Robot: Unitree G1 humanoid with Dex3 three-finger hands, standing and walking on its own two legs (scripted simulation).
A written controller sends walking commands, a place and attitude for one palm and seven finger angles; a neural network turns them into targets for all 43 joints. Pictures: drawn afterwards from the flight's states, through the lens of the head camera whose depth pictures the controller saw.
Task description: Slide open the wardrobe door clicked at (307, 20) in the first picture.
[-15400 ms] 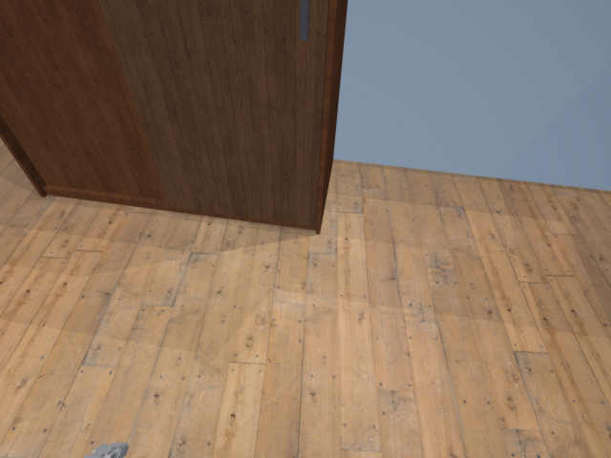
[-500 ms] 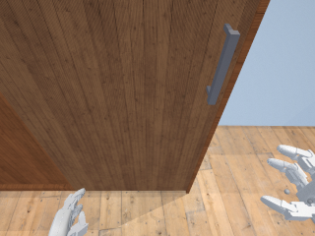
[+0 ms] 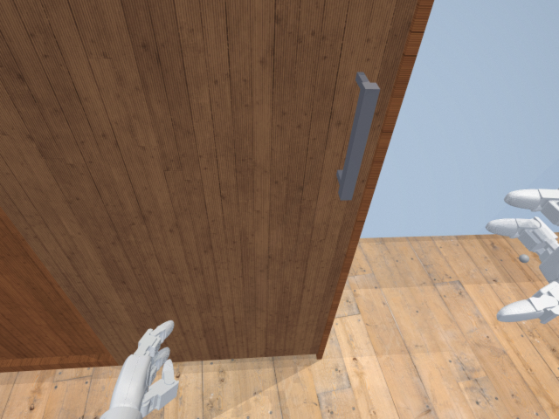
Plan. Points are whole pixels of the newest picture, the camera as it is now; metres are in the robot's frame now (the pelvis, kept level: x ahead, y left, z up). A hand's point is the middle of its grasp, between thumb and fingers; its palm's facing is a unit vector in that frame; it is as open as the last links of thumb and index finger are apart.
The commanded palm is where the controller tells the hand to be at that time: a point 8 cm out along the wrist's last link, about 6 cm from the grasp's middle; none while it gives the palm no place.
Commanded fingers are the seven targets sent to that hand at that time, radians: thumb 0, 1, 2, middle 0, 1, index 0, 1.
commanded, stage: raise the hand with hooked fingers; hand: right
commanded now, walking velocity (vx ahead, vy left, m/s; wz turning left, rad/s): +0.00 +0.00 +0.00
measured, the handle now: (352, 140) +0.48 -0.11 +0.19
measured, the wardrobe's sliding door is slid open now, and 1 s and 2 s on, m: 0.00 0.00 0.00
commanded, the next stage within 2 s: move the hooked fingers beside the handle in 0.66 s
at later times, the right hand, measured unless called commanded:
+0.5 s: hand (517, 226) +0.28 -0.27 +0.20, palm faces +0.06 +0.99 -0.09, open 14.0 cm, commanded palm +0.25 -0.31 +0.22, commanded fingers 0.00 0.50 -0.30 0.30 1.20 0.30 1.20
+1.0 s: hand (500, 217) +0.30 -0.25 +0.20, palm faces +0.05 +1.00 -0.08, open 14.0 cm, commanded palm +0.27 -0.29 +0.21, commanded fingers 0.00 0.50 -0.30 0.30 1.20 0.30 1.20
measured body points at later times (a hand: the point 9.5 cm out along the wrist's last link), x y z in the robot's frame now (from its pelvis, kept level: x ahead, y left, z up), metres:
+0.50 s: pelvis +0.00 +0.01 +0.00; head -0.02 +0.03 +0.45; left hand +0.19 +0.25 -0.06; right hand +0.27 -0.32 +0.21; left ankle +0.01 +0.13 -0.73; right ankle -0.01 -0.09 -0.73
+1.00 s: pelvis +0.00 +0.02 +0.00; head -0.02 +0.04 +0.45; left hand +0.19 +0.25 -0.06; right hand +0.29 -0.31 +0.21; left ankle +0.01 +0.13 -0.73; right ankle -0.01 -0.09 -0.73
